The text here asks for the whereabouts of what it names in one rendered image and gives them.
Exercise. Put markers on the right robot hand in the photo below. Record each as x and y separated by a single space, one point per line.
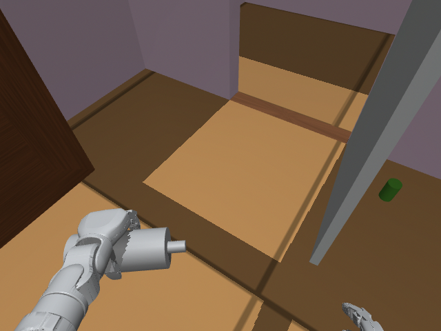
361 318

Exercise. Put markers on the left robot hand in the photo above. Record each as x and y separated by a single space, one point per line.
112 224

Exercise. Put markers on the left robot arm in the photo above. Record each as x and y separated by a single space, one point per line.
72 289

